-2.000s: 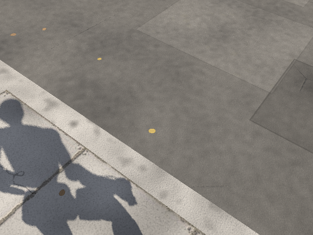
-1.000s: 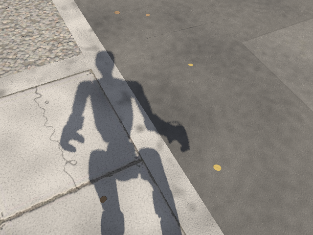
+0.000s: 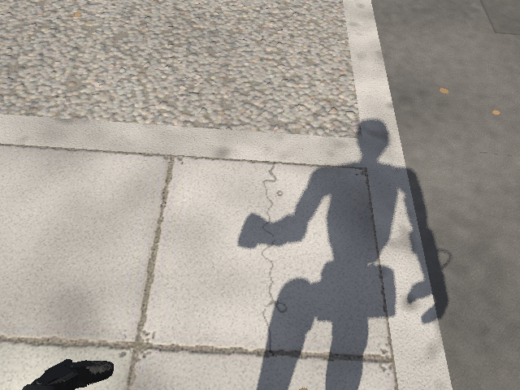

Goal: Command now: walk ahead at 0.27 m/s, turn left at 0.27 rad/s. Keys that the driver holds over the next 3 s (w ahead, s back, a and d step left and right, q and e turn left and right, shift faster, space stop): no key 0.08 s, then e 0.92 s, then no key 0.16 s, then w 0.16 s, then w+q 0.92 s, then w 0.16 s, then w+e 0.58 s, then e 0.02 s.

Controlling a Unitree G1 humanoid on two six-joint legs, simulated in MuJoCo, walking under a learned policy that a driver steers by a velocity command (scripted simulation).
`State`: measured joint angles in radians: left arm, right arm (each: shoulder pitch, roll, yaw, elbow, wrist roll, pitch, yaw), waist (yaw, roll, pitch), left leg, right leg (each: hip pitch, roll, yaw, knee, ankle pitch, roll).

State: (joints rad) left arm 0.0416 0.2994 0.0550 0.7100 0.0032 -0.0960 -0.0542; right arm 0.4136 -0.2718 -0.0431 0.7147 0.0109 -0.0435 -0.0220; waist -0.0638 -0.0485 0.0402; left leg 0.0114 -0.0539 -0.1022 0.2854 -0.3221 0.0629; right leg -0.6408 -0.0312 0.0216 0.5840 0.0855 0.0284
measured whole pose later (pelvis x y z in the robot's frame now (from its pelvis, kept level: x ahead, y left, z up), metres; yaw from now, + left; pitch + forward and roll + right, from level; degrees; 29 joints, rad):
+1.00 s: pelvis +0.16 -0.01 -0.01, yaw -26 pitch +2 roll +1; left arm 0.15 0.30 0.07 0.62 0.00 0.06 -0.01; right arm 0.16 -0.32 -0.08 0.68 -0.01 0.01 -0.03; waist -0.02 0.04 0.05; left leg -0.42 0.09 0.06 0.90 -0.52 -0.07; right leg -0.31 0.02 -0.01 0.59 -0.31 -0.05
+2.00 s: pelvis +0.41 -0.16 +0.00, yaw -12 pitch +1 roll -1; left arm 0.19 0.27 0.06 0.72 0.01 -0.09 -0.01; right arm 0.32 -0.32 -0.07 0.70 0.03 -0.03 -0.01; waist -0.01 0.05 0.03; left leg -0.48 0.04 -0.06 1.18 -0.35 0.01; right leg -0.25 0.02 -0.06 0.43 -0.19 -0.02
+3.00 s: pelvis +0.98 -0.21 -0.02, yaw -14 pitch +2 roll +0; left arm 0.18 0.30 0.06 0.69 -0.02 -0.06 -0.04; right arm 0.26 -0.30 -0.04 0.76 0.02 -0.09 0.00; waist 0.00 0.00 0.06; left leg -0.30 0.00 -0.02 1.21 -0.44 0.00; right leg -0.43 0.08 -0.02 0.58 -0.18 -0.10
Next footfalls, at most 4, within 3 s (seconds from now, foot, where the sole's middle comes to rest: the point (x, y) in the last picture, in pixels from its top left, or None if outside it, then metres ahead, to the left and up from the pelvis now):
0.10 right None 0.26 -0.11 -0.78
0.52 left None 0.26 0.12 -0.78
0.94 right None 0.16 -0.12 -0.78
1.42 left None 0.29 0.06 -0.78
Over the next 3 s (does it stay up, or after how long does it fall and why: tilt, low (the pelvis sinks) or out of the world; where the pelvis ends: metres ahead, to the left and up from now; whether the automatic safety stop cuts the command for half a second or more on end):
stays up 0.98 -0.21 -0.02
